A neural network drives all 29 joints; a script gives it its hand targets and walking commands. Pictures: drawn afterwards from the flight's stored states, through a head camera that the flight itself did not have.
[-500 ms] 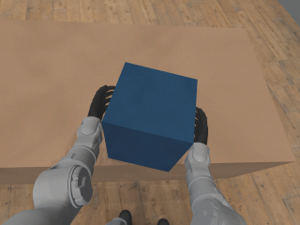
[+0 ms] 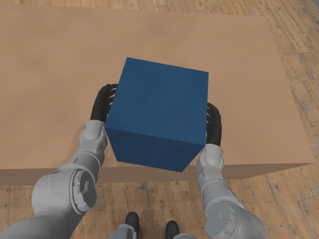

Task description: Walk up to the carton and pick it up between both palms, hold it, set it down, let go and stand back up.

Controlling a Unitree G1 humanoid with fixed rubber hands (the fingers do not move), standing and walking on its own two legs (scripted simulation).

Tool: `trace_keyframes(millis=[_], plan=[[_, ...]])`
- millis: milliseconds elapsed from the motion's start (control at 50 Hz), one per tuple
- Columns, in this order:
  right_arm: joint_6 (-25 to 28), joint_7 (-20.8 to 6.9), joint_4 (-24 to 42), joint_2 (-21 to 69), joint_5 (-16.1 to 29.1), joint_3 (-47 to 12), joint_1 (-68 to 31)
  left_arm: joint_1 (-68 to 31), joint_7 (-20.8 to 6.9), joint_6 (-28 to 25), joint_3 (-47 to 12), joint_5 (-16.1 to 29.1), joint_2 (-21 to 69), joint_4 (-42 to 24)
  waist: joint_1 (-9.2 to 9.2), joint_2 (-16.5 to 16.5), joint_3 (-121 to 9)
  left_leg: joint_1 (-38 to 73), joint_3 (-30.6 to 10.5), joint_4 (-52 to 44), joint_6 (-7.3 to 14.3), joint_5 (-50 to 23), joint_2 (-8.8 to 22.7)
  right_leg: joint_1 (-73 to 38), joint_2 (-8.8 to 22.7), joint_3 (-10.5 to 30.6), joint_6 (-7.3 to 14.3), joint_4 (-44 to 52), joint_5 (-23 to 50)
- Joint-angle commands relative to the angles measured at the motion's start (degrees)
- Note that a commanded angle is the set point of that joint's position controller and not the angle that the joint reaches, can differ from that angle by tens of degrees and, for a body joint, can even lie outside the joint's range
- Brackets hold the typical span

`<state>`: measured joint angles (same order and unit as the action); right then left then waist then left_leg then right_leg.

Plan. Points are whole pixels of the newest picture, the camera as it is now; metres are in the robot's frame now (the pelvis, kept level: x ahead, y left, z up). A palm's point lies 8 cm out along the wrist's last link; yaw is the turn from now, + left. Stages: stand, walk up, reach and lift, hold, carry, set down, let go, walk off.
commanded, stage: set down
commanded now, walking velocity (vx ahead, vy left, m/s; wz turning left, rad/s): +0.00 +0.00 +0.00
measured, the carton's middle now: (157, 121) +0.42 +0.00 -0.07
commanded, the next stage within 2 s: none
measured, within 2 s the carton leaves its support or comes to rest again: rests again in 0.42 s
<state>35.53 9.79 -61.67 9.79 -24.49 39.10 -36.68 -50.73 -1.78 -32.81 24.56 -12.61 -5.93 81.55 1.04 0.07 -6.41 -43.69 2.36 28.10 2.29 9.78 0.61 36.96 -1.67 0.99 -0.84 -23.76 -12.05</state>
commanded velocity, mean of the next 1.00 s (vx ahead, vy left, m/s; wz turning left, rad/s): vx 0.00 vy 0.00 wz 0.00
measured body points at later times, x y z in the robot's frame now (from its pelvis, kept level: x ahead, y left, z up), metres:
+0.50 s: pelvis +0.00 +0.00 +0.00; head +0.16 +0.02 +0.42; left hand +0.43 +0.15 -0.04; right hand +0.38 -0.15 -0.05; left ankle +0.01 +0.09 -0.73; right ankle -0.04 -0.13 -0.73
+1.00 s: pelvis +0.00 +0.00 +0.00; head +0.16 +0.02 +0.42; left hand +0.43 +0.15 -0.04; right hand +0.38 -0.15 -0.05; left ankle +0.01 +0.09 -0.73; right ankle -0.04 -0.13 -0.73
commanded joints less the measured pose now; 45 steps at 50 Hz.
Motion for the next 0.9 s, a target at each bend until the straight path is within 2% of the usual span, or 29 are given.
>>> trace_keyframes(millis=[0,20,80,100,120,140,160,180,200,220,240,260,280,340,420,440,460,480,520,560,580,600,680,700,760,800,820,840,880], plan=[[2.02,-9.08,-7.70,30.40,-11.98,-16.91,-31.18,-27.05,-4.95,-2.81,-8.07,-8.42,27.87,1.51,-0.34,-1.32,-41.50,24.85,0.75,6.56,-4.11,-25.41,3.23,-5.70,0.08,-6.33,2.06,-3.71,19.73],[2.36,-9.03,-7.52,29.26,-12.30,-16.80,-30.81,-26.19,-5.05,-2.69,-8.92,-8.14,28.48,1.33,0.49,-1.09,-41.61,24.83,0.65,7.56,-4.23,-26.86,3.12,-5.25,0.09,-6.69,1.85,-3.54,20.34],[1.68,-9.06,-9.17,29.89,-12.88,-17.82,-30.50,-26.07,-5.60,-2.90,-5.68,-9.86,26.39,2.48,-1.39,0.01,-41.90,21.65,1.27,6.85,-2.86,-24.66,2.48,-8.78,1.04,-5.21,1.33,-4.14,23.26],[1.24,-8.87,-9.63,29.55,-12.63,-16.93,-29.81,-26.44,-5.59,-2.34,-6.11,-10.95,27.18,3.28,-0.52,-0.91,-40.92,20.96,0.66,6.32,-3.15,-22.69,2.81,-8.86,0.99,-5.53,1.43,-4.29,21.75],[1.83,-9.07,-8.52,30.43,-11.93,-17.65,-32.00,-27.74,-5.45,-3.02,-6.01,-10.53,26.31,2.41,-1.37,-1.14,-41.60,18.76,0.97,6.38,-2.85,-22.26,2.46,-10.25,1.28,-5.22,1.30,-5.23,22.53],[2.24,-9.09,-9.30,29.48,-13.32,-15.58,-31.19,-27.54,-5.00,-3.26,-7.68,-9.95,27.10,1.23,0.24,-2.69,-41.73,23.08,-0.09,7.03,-4.00,-25.91,3.08,-6.73,0.73,-6.26,1.53,-4.78,21.12],[2.71,-9.07,-10.01,28.84,-12.59,-15.30,-30.58,-27.32,-4.94,-3.39,-8.41,-9.88,28.30,0.92,0.38,-1.99,-42.45,24.35,-0.16,7.86,-4.16,-26.49,3.23,-3.48,0.26,-6.64,1.66,-3.68,18.45],[2.16,-9.17,-8.67,29.58,-12.01,-16.53,-30.81,-26.38,-4.84,-3.27,-6.57,-10.23,28.03,1.96,-1.38,-0.78,-41.73,22.69,0.86,7.31,-3.66,-24.43,2.90,-5.68,0.63,-5.58,1.57,-3.55,19.19],[1.97,-8.99,-10.31,30.14,-13.63,-15.68,-29.40,-25.79,-5.22,-2.94,-6.92,-9.67,27.41,2.38,1.06,-0.19,-39.97,22.41,0.84,7.37,-3.18,-25.23,2.62,-6.42,0.55,-6.06,1.45,-3.27,22.47],[1.61,-8.91,-10.39,30.35,-13.03,-14.65,-31.47,-27.60,-5.24,-2.94,-7.20,-9.76,27.32,2.18,0.58,-1.21,-40.74,22.63,0.68,7.06,-3.72,-23.97,2.82,-5.70,0.49,-6.09,1.58,-3.98,19.29],[1.77,-8.90,-11.42,30.06,-13.33,-15.42,-28.26,-24.13,-5.16,-3.13,-6.67,-10.65,28.05,2.62,0.42,0.15,-38.88,23.78,0.13,7.48,-3.64,-26.52,3.10,-5.53,0.33,-5.89,1.51,-3.77,20.19],[1.79,-8.90,-10.51,30.46,-12.95,-15.94,-29.90,-25.69,-5.20,-3.35,-5.53,-10.66,27.28,3.25,-0.97,-0.39,-40.58,19.07,0.89,7.22,-2.98,-23.27,2.74,-7.44,1.16,-4.84,1.60,-4.45,20.81],[1.94,-8.54,-11.98,29.71,-13.09,-14.77,-29.49,-26.85,-5.65,-2.93,-5.84,-12.05,26.89,3.78,0.51,-0.86,-38.84,19.71,0.48,7.31,-3.10,-24.58,2.86,-7.65,1.25,-5.70,1.46,-4.60,22.89],[1.98,-9.26,-12.23,28.50,-13.18,-14.16,-29.44,-25.66,-4.93,-3.33,-5.27,-11.70,26.22,1.92,-0.44,-2.74,-39.09,22.27,0.27,7.93,-3.98,-26.09,3.22,-4.46,0.56,-5.99,1.57,-4.51,18.95],[1.79,-8.95,-12.73,28.92,-13.42,-14.97,-29.08,-23.70,-5.30,-3.15,-4.48,-11.29,26.43,3.80,-0.50,0.57,-36.37,21.49,0.61,8.10,-3.12,-25.13,3.16,-5.06,0.90,-5.57,1.33,-4.12,20.53],[1.77,-9.09,-11.93,29.19,-13.81,-14.04,-28.79,-24.74,-5.02,-3.19,-5.85,-11.65,26.92,2.84,0.93,-1.92,-38.67,23.96,0.05,8.32,-4.01,-25.56,3.56,-2.13,0.06,-5.93,1.81,-4.03,17.63],[2.11,-9.03,-12.03,29.75,-14.44,-13.69,-29.13,-24.49,-5.25,-3.10,-4.70,-11.54,26.55,2.70,-0.02,-0.86,-39.06,22.37,0.16,8.20,-3.51,-26.08,3.39,-3.87,0.80,-5.44,1.91,-4.23,19.25],[2.64,-9.47,-11.64,28.05,-14.07,-13.28,-29.79,-25.00,-4.68,-3.57,-5.68,-11.38,26.72,1.30,-0.03,-2.19,-39.41,22.15,-0.08,8.62,-4.06,-25.01,3.59,-2.19,0.69,-6.19,1.86,-4.20,16.29],[1.66,-9.09,-14.98,29.12,-14.74,-12.04,-27.80,-24.70,-4.71,-2.77,-5.11,-11.96,27.21,2.31,1.05,-2.66,-36.94,22.21,0.26,7.77,-3.91,-23.10,3.46,-1.72,0.51,-5.87,1.98,-3.95,15.25],[1.40,-9.24,-14.09,27.83,-14.48,-11.34,-27.63,-24.78,-4.47,-2.70,-5.81,-12.62,26.18,0.75,0.86,-3.57,-36.74,24.00,0.16,8.13,-4.24,-24.58,3.60,0.14,0.27,-6.30,2.33,-3.24,13.85],[1.19,-9.16,-13.49,28.10,-15.81,-11.15,-27.79,-23.29,-4.58,-2.29,-4.21,-13.27,27.12,1.93,0.46,-1.06,-35.83,22.26,-0.12,7.45,-3.94,-23.19,3.71,-1.45,0.33,-6.21,2.32,-3.28,13.75],[1.16,-9.28,-12.61,28.32,-15.24,-11.92,-28.36,-23.73,-4.59,-2.54,-3.83,-13.20,25.75,2.05,-0.56,-1.03,-36.00,20.28,0.24,7.56,-3.11,-20.95,3.36,-1.46,0.86,-5.70,1.77,-3.69,14.15],[1.90,-9.33,-15.08,28.60,-14.28,-11.89,-26.21,-21.96,-4.78,-2.95,-3.46,-13.53,26.86,3.05,0.38,-0.42,-34.46,18.90,-0.13,7.69,-3.08,-22.35,3.39,-2.72,0.80,-5.56,1.39,-4.71,17.66],[1.86,-9.19,-14.63,28.39,-14.88,-10.53,-26.65,-23.74,-4.60,-3.03,-4.18,-13.73,26.90,2.11,1.97,-1.48,-36.47,20.43,-0.42,7.81,-3.60,-22.68,3.50,-1.89,0.59,-5.46,1.76,-4.62,16.51],[2.10,-9.72,-12.99,28.74,-14.97,-11.88,-27.69,-22.22,-4.32,-3.15,-2.75,-13.70,26.39,1.75,-1.30,0.52,-35.92,19.30,0.59,7.90,-3.15,-20.71,3.05,-2.55,0.62,-5.35,1.84,-4.52,14.23],[1.82,-9.68,-12.85,27.41,-14.84,-11.51,-27.64,-22.33,-4.30,-3.04,-2.24,-14.51,25.39,2.34,-1.07,0.67,-34.70,19.78,0.55,7.56,-2.86,-21.00,3.00,-2.61,0.58,-5.54,1.68,-4.64,15.22],[1.20,-9.86,-13.50,28.49,-15.33,-10.86,-25.99,-22.35,-4.68,-2.65,-3.28,-15.04,26.20,2.03,1.01,-1.35,-32.92,19.68,0.34,7.59,-3.08,-19.80,3.07,-1.82,0.59,-5.83,1.81,-4.89,14.65],[1.53,-9.73,-12.54,27.94,-15.17,-11.11,-26.21,-20.58,-4.41,-2.56,-2.73,-14.53,25.90,2.51,0.34,-0.08,-33.83,20.79,0.23,7.84,-3.18,-21.32,3.01,-2.44,0.52,-5.61,1.71,-4.50,15.93],[1.43,-9.91,-12.63,28.37,-14.90,-11.37,-27.50,-21.95,-4.17,-2.73,-2.37,-15.42,25.32,1.51,-0.58,-2.66,-35.33,20.05,0.65,8.26,-3.36,-20.64,2.95,-1.18,1.02,-4.89,1.73,-4.92,15.04]])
